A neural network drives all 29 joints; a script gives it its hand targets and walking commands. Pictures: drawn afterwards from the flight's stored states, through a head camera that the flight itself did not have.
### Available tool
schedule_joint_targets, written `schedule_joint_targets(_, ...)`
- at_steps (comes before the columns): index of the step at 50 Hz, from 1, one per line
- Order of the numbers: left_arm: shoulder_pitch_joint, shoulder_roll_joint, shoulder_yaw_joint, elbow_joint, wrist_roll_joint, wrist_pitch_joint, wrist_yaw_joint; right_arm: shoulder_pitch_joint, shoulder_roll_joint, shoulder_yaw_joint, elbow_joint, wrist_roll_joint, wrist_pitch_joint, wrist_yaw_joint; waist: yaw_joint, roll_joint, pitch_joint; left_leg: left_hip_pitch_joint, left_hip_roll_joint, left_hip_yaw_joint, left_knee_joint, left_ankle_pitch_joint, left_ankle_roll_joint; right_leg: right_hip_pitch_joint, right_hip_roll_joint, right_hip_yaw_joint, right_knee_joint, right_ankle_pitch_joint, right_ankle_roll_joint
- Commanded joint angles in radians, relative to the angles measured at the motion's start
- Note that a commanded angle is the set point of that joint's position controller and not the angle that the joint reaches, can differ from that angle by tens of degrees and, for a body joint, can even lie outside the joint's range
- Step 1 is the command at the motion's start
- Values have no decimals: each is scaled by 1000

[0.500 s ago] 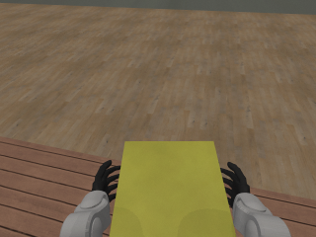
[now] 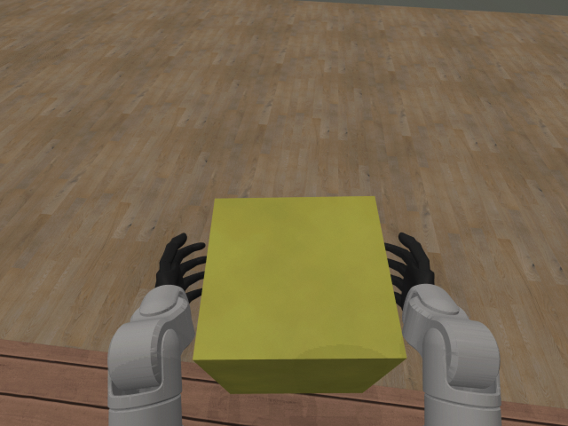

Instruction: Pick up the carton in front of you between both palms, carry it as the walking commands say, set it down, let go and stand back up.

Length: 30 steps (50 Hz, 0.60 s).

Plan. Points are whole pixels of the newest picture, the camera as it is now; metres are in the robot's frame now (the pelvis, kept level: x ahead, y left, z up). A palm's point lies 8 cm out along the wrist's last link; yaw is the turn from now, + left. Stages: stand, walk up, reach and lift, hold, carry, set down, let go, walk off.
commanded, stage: carry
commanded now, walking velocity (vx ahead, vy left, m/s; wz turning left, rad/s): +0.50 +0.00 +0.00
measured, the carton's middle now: (295, 304) +0.30 -0.01 +0.02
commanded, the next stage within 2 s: none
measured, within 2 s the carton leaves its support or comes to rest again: neither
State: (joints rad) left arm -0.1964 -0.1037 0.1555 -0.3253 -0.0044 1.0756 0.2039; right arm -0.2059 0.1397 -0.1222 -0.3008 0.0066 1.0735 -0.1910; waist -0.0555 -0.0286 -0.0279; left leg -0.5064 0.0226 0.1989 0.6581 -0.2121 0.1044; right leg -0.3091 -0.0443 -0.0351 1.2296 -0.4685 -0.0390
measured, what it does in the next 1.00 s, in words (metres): goes down: right foot, then left foot 0.12 m lower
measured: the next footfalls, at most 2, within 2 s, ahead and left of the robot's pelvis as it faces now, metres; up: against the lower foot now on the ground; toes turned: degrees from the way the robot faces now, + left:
right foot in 0.38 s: +0.38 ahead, -0.08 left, +0.00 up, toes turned -4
left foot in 0.86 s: +0.76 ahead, +0.07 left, -0.12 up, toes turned +6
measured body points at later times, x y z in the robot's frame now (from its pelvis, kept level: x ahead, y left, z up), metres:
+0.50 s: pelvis +0.31 -0.02 +0.00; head +0.36 -0.02 +0.45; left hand +0.63 +0.16 +0.07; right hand +0.66 -0.15 +0.07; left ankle +0.20 +0.09 -0.61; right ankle +0.34 -0.08 -0.71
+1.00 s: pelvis +0.68 +0.03 -0.11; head +0.70 +0.04 +0.34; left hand +1.02 +0.18 -0.03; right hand +1.01 -0.14 -0.03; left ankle +0.72 +0.07 -0.83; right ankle +0.54 -0.10 -0.68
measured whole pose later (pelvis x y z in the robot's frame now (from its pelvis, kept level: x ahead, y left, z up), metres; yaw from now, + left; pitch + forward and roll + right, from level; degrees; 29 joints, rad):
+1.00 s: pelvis +0.68 +0.03 -0.11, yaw +0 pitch +4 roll +0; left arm -0.39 -0.12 0.25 -0.09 0.00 0.99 0.22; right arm -0.38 0.14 -0.23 -0.10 0.00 0.99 -0.21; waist -0.05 -0.02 -0.02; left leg -0.46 -0.06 0.15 0.66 -0.27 0.14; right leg -0.48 0.01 0.02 1.48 -0.48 -0.05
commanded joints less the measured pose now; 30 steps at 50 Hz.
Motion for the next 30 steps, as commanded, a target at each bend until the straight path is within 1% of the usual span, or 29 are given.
schedule_joint_targets(1, -505, -644, -511, -27, -116, -44, 1, -523, 608, 542, -96, 173, -59, 11, 4, 77, -374, 553, 293, -486, -282, 210, 108, -387, -31, 63, 139, 85, -42)
schedule_joint_targets(2, -533, -660, -499, 7, -98, -57, -1, -575, 637, 549, -79, 175, -73, 19, 16, 88, -384, 517, 281, -434, -296, 187, 91, -354, -38, 54, 93, 111, -41)
schedule_joint_targets(3, -559, -671, -496, 36, -84, -69, -4, -620, 657, 553, -60, 180, -88, 27, 18, 109, -386, 496, 271, -407, -305, 180, 90, -346, -30, 37, 65, 127, -37)
schedule_joint_targets(4, -585, -680, -495, 64, -75, -81, -6, -659, 665, 551, -39, 181, -99, 32, 23, 120, -381, 486, 264, -378, -314, 177, 93, -354, -30, 27, 34, 140, -32)
schedule_joint_targets(6, -633, -688, -492, 115, -61, -100, -5, -700, 667, 540, 17, 172, -115, 31, 21, 123, -364, 502, 254, -336, -324, 192, 110, -407, -34, 8, -40, 182, -22)
schedule_joint_targets(8, -667, -692, -485, 154, -57, -110, -1, -702, 664, 519, 72, 155, -124, 21, 10, 127, -343, 551, 247, -299, -316, 284, 121, -468, -35, -16, -131, 216, -13)
schedule_joint_targets(10, -686, -703, -481, 186, -61, -115, -1, -697, 665, 496, 113, 135, -128, 12, 1, 125, -322, 586, 227, -258, -301, 369, 118, -486, -30, -36, -251, 263, -9)
schedule_joint_targets(11, -692, -710, -481, 194, -68, -115, -4, -697, 669, 487, 127, 128, -129, 9, -2, 121, -298, 585, 207, -240, -299, 400, 110, -476, -21, -47, -348, 287, -9)
schedule_joint_targets(12, -694, -720, -482, 199, -72, -115, -6, -696, 676, 481, 138, 122, -129, 8, -8, 122, -286, 574, 181, -206, -289, 445, 95, -429, 4, -71, -437, 335, -9)
schedule_joint_targets(13, -694, -729, -482, 202, -75, -113, -8, -690, 683, 477, 144, 118, -128, 7, -11, 138, -276, 565, 159, -169, -278, 481, 79, -381, 25, -98, -511, 376, -11)
schedule_joint_targets(14, -685, -731, -481, 200, -78, -112, -11, -682, 688, 476, 148, 115, -126, 8, -8, 163, -271, 516, 135, -124, -268, 539, 60, -294, 56, -140, -560, 410, -16)
schedule_joint_targets(15, -686, -735, -483, 195, -80, -108, -14, -672, 693, 474, 153, 110, -123, 8, 2, 189, -271, 514, 132, -111, -262, 563, 45, -239, 65, -150, -605, 422, -24)
schedule_joint_targets(16, -672, -740, -487, 193, -80, -104, -18, -662, 698, 478, 149, 108, -120, 9, 49, 206, -321, 486, 156, -73, -174, 708, 25, -113, 64, -153, -510, 537, -51)
schedule_joint_targets(17, -656, -736, -490, 192, -81, -101, -22, -656, 704, 484, 147, 102, -115, 10, 97, 188, -362, 486, 146, -38, -63, 822, 3, -30, 88, -163, -535, 479, -58)
schedule_joint_targets(18, -645, -737, -490, 193, -82, -100, -27, -659, 705, 488, 141, 94, -111, 10, 153, 122, -398, 441, 114, -5, 126, 836, -25, 123, 126, -192, -637, 475, -59)
schedule_joint_targets(19, -608, -747, -482, 203, -80, -99, -33, -679, 696, 481, 130, 86, -108, 7, 213, 34, -404, 303, 67, -17, 335, 614, -34, 283, 81, -119, -695, 509, -40)
schedule_joint_targets(20, -625, -730, -485, 203, -81, -100, -33, -656, 704, 475, 136, 66, -102, 6, 169, -192, -423, 43, -45, -61, 589, -1, -54, 481, -129, 206, -639, 789, -119)
schedule_joint_targets(21, -628, -737, -507, 211, -102, -102, -35, -613, 691, 455, 146, 52, -100, 5, 131, -310, -466, -199, -125, -168, 778, -329, -51, 601, -254, 528, -730, 715, -263)
schedule_joint_targets(22, -673, -777, -545, 179, -135, -108, -43, -641, 695, 442, 134, 46, -106, 3, 142, -229, -436, -308, -73, -226, 821, -315, -25, 584, -273, 546, -769, 604, -294)
schedule_joint_targets(23, -727, -808, -578, 139, -166, -115, -52, -675, 708, 436, 116, 51, -114, 1, 148, -98, -404, -308, -28, -250, 778, -262, -24, 508, -265, 500, -773, 600, -280)
schedule_joint_targets(24, -774, -829, -605, 104, -188, -121, -59, -700, 723, 439, 101, 54, -123, 3, 123, -34, -374, -292, 4, -253, 693, -219, -24, 430, -255, 442, -767, 584, -261)
schedule_joint_targets(25, -805, -843, -623, 90, -206, -129, -65, -719, 730, 439, 94, 57, -133, 6, 117, -7, -367, -252, 25, -253, 593, -190, -27, 379, -237, 398, -772, 524, -239)
schedule_joint_targets(26, -826, -854, -637, 78, -226, -139, -70, -720, 732, 443, 93, 57, -144, 8, 115, 1, -360, -218, 32, -243, 501, -188, -36, 344, -221, 356, -790, 459, -223)
schedule_joint_targets(27, -825, -852, -644, 75, -232, -149, -73, -715, 731, 448, 91, 57, -152, 9, 117, -2, -350, -201, 20, -221, 421, -228, -45, 323, -214, 332, -806, 461, -225)
schedule_joint_targets(28, -807, -845, -644, 74, -232, -158, -72, -705, 728, 456, 94, 61, -160, 9, 128, -9, -342, -208, 13, -200, 337, -231, -53, 335, -214, 307, -806, 519, -235)
schedule_joint_targets(29, -783, -827, -641, 72, -228, -166, -68, -688, 725, 466, 91, 68, -168, 8, 136, -22, -346, -186, -1, -166, 279, -189, -61, 335, -206, 261, -800, 620, -234)
schedule_joint_targets(30, -759, -812, -633, 68, -221, -170, -62, -673, 715, 472, 83, 74, -174, 6, 138, -58, -383, -183, 3, -162, 306, -58, -55, 384, -211, 235, -756, 741, -221)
